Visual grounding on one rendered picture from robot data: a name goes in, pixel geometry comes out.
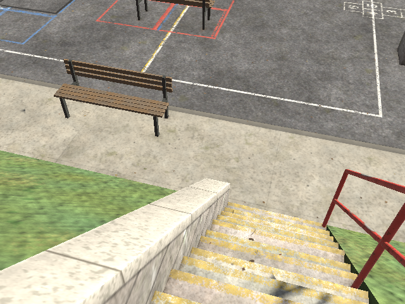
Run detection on stairs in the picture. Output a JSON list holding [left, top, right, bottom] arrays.
[[150, 202, 369, 304]]

